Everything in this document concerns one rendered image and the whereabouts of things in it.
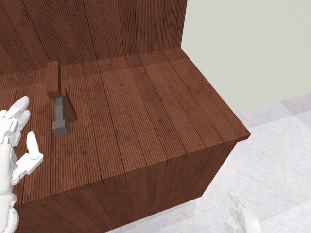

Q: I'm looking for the robot left forearm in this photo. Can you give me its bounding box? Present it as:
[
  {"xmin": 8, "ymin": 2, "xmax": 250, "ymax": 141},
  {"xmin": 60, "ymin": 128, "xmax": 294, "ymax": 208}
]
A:
[{"xmin": 0, "ymin": 192, "xmax": 19, "ymax": 233}]

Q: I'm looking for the left robot hand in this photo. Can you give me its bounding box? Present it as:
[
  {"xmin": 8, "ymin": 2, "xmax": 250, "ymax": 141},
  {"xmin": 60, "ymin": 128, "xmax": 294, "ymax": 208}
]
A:
[{"xmin": 0, "ymin": 96, "xmax": 43, "ymax": 193}]

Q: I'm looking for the right robot hand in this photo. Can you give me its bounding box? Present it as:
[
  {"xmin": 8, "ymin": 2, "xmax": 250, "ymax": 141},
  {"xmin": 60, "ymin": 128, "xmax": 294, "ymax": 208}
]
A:
[{"xmin": 225, "ymin": 190, "xmax": 263, "ymax": 233}]

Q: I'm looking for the tap lever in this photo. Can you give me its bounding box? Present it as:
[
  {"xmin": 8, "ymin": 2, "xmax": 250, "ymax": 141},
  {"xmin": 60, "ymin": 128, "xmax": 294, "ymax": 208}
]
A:
[{"xmin": 52, "ymin": 97, "xmax": 69, "ymax": 136}]

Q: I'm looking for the counter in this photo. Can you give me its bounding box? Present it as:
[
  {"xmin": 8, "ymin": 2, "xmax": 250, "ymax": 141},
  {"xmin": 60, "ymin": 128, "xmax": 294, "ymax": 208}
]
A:
[{"xmin": 0, "ymin": 0, "xmax": 251, "ymax": 233}]

